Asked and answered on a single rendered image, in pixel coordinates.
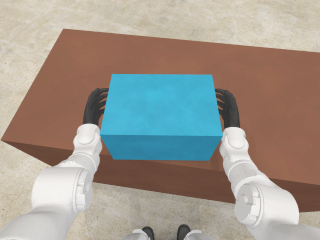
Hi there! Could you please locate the left robot upper arm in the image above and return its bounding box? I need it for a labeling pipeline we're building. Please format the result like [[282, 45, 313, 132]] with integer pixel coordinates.
[[0, 167, 93, 240]]

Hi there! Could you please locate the robot right hand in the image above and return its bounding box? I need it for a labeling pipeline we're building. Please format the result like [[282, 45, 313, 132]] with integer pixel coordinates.
[[215, 88, 240, 129]]

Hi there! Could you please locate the pedestal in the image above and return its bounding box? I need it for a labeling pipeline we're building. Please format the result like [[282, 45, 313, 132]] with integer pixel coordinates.
[[1, 28, 320, 213]]

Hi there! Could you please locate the robot left forearm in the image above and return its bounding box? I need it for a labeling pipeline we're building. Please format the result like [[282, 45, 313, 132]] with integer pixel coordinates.
[[31, 123, 102, 208]]

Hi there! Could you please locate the right robot shin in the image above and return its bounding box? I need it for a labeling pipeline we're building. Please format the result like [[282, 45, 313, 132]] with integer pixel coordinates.
[[185, 229, 202, 238]]

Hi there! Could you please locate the right robot upper arm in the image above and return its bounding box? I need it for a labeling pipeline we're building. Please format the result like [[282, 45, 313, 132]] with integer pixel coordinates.
[[234, 182, 320, 240]]

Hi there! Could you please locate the robot left foot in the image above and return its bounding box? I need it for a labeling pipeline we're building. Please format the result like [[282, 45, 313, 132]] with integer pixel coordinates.
[[142, 226, 155, 240]]

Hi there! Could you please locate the robot right forearm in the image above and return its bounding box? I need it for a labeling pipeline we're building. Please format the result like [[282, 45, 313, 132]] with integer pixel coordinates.
[[219, 127, 299, 222]]

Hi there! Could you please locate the robot left hand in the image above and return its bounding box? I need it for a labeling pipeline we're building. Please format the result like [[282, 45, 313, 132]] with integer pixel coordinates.
[[82, 88, 109, 126]]

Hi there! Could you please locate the carton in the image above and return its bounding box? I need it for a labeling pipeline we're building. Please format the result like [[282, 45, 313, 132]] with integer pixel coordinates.
[[99, 74, 223, 161]]

